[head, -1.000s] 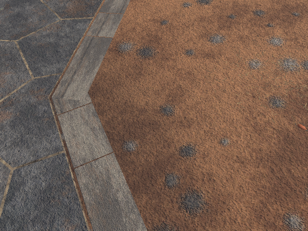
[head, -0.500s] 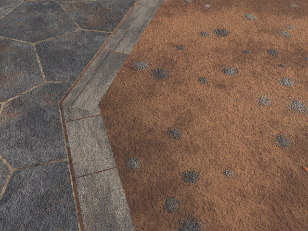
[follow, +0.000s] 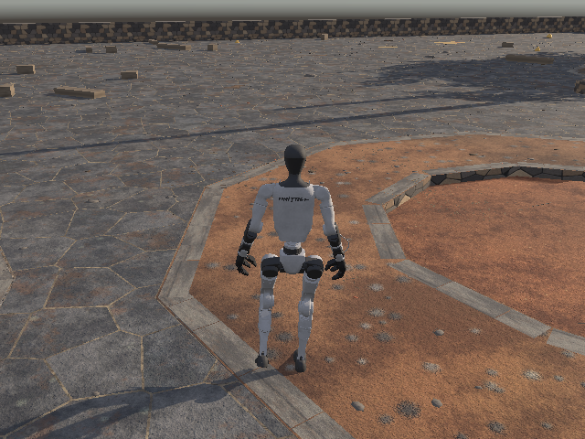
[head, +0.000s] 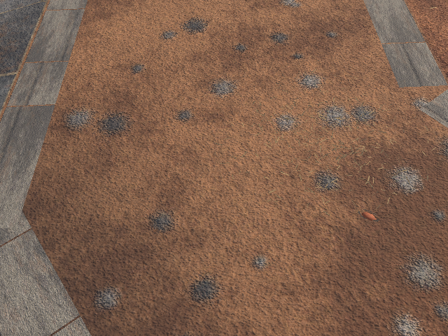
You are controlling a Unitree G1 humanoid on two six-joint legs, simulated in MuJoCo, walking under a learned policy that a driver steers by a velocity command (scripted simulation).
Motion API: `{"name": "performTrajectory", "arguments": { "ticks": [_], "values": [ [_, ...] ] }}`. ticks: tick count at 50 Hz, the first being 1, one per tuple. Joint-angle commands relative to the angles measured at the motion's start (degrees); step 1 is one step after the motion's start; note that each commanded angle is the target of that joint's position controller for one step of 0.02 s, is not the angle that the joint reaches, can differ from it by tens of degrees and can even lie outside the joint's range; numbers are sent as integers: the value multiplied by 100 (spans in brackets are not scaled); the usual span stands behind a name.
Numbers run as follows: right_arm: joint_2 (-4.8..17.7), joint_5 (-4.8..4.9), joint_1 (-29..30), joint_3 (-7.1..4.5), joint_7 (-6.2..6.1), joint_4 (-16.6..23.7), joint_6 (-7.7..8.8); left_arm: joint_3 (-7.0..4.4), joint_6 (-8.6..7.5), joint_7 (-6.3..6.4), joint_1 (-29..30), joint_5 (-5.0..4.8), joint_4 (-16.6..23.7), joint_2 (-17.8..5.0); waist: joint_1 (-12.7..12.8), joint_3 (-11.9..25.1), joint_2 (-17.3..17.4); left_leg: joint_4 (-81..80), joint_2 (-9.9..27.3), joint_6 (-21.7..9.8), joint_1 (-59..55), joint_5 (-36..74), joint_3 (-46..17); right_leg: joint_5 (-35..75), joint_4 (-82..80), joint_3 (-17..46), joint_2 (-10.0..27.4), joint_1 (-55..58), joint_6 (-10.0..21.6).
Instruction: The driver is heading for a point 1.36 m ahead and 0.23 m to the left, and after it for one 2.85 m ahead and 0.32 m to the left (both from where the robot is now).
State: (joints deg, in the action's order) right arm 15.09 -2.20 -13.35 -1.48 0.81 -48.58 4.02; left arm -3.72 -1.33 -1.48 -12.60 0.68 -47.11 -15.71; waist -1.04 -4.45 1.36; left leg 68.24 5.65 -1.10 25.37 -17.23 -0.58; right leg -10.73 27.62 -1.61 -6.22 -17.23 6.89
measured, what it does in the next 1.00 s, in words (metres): walks ahead, turning left: left foot, then right foot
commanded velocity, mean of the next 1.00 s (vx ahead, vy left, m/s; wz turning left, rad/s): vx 0.39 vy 0.00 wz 0.28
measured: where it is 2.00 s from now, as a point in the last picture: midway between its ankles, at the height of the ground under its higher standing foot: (206, 240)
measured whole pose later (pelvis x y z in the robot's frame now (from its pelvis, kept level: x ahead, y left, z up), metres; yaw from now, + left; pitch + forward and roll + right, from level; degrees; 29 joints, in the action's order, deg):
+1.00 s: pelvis +0.53 +0.03 -0.01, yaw +23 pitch +0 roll +1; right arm 17.7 -0.9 -17.3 -4.2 -1.3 -47.3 -0.2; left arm 0.3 -2.6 1.3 -6.0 0.8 -42.0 -14.5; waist -3.1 -5.0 1.1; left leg 63.4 -9.6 -1.4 18.6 -30.9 -7.2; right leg -7.0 30.3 -0.2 -1.4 -23.8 2.9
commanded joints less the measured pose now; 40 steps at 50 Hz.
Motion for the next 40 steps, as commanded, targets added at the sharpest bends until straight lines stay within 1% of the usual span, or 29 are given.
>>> {"name": "performTrajectory", "arguments": {
  "ticks": [1,3,4,6,9,12,14,15,16,17,18,19,20,21,22,23,24,25,26,27,28,29,30,31,33,35,37,39,40],
  "values": [
    [475,-100,-500,-109,35,236,-161,-166,-190,46,-355,-64,197,-718,-96,523,-305,-252,148,143,638,277,-43,1401,-1524,1629,1378,716,815],
    [434,-81,-231,-106,64,313,-223,-150,-251,55,-547,-67,105,-711,-33,360,-338,-675,178,244,937,692,77,1368,-1771,1460,1334,729,749],
    [423,-75,-20,-104,76,363,-229,-126,-272,64,-696,-68,33,-659,51,251,-368,-935,212,266,1128,941,121,1428,-1886,1393,1336,826,678],
    [442,-30,392,-115,90,465,-224,-95,-303,70,-939,-64,-76,-617,218,124,-406,-1399,217,244,1449,1360,181,1759,-1966,1225,1323,1143,489],
    [381,35,819,-90,126,577,-186,-46,-352,86,-1104,-38,-177,-582,373,106,-421,-2080,88,107,1554,1855,273,2251,-1966,869,1306,1599,246],
    [309,71,1241,-40,173,704,-157,13,-384,146,-1275,31,-320,-520,497,-59,-414,-2700,-118,-71,1563,2005,360,2644,-2047,597,1452,1980,193],
    [295,83,1447,-18,204,794,-135,45,-386,208,-1355,76,-429,-505,524,-174,-374,-3097,-295,-215,1484,1885,406,3014,-2050,418,1582,2263,172],
    [300,85,1442,-17,213,816,-122,56,-385,242,-1326,93,-469,-522,474,-175,-373,-3295,-402,-306,1325,1766,438,3391,-1973,314,1639,2386,131],
    [322,85,1321,-26,206,795,-115,66,-388,275,-1230,107,-483,-557,365,-101,-395,-3459,-564,-412,1006,1578,532,4148,-1766,179,1662,2459,63],
    [366,80,1107,-46,177,734,-117,66,-393,310,-1159,119,-495,-622,250,59,-477,-3514,-765,-521,623,1323,670,5182,-1407,76,1683,2559,-9],
    [442,74,742,-80,138,621,-115,58,-384,347,-1126,146,-516,-695,85,290,-574,-3524,-963,-623,234,1023,771,6144,-837,-5,1703,2704,-81],
    [564,76,68,-138,99,414,-93,40,-346,369,-1080,192,-525,-778,-191,642,-636,-3634,-1131,-739,-331,785,779,6637,76,-68,1704,2778,-134],
    [679,42,-759,-205,62,171,-44,20,-309,373,-972,172,-496,-880,-568,1029,-603,-4048,-1152,-897,-1297,955,658,6232,1272,-191,1635,2419,-175],
    [1027,-60,-1619,-331,-9,11,-43,68,-338,361,-838,120,-309,-817,-942,1585,-213,-4136,-254,-1272,-2706,646,-492,4432,2987,-380,1442,1255,-210],
    [1641,-85,-1538,-511,-41,53,-98,163,-380,227,-1328,10,-86,-240,-385,1931,1265,-4328,1382,-2398,-4388,1053,-3675,-1148,5355,-341,91,-1422,-567],
    [1340,232,-1249,-487,30,20,-135,112,-424,211,-882,143,-43,-633,-449,1891,394,-4915,1302,-2452,-4297,967,-4318,-1582,5743,634,201,-2129,-434],
    [1168,239,-811,-455,21,120,-154,130,-506,167,-465,91,154,-651,-300,1066,169,-5078,1173,-2257,-3511,995,-3382,-1009,5431,736,572,-2378,-413],
    [850,190,-598,-388,22,144,-160,148,-551,149,-302,86,197,-658,-160,674,-287,-5247,959,-2043,-2815,1471,-2862,-736,5005,629,773,-2196,-428],
    [689,176,-501,-339,-4,136,-143,148,-492,141,-225,126,213,-609,9,380,-435,-5330,693,-1850,-2229,1987,-2450,-706,4659,590,899,-1959,-494],
    [571,190,-455,-292,-34,99,-120,170,-371,125,-296,196,259,-548,183,345,-361,-5428,449,-1722,-1840,2308,-2124,-713,4373,560,978,-1678,-602],
    [631,208,-488,-296,-39,87,-77,192,-263,104,-374,229,270,-457,254,385,-245,-5481,323,-1672,-1665,2499,-1919,-737,4116,506,1016,-1528,-688],
    [737,221,-561,-327,-37,64,-32,216,-183,91,-383,250,300,-387,282,402,-173,-5509,221,-1663,-1539,2705,-1786,-736,3886,418,1036,-1496,-765],
    [841,224,-625,-358,-38,49,-10,234,-132,82,-303,252,354,-343,283,390,-115,-5558,124,-1645,-1423,2752,-1676,-639,3632,333,1055,-1515,-839],
    [911,215,-658,-375,-44,57,-6,242,-106,85,-125,231,427,-336,264,283,-83,-5562,51,-1596,-1306,3205,-1579,-465,3349,242,1042,-1567,-920],
    [934,218,-811,-383,-53,34,-34,257,-90,105,306,204,603,-314,164,214,-3,-5329,-132,-1355,-1275,4491,-1322,-45,2708,94,959,-1598,-1041],
    [919,244,-1002,-393,-71,8,-103,284,-85,121,628,160,729,-282,-9,419,142,-4981,-338,-980,-1482,5230,-1154,381,2150,20,790,-1474,-1046],
    [921,239,-1198,-406,-117,-6,-191,298,-80,133,907,99,837,-310,-190,595,289,-4740,-388,-759,-1817,5318,-1263,657,1758,42,640,-1454,-997],
    [915,197,-1295,-419,-170,15,-283,312,-90,159,1154,64,927,-366,-311,617,352,-4506,-356,-694,-2119,5173,-1487,655,1391,107,517,-1495,-951],
    [913,163,-1293,-426,-194,42,-321,315,-108,177,1211,53,953,-407,-331,608,369,-4358,-322,-682,-2233,5103,-1620,586,1186,167,458,-1453,-919]
  ]
}}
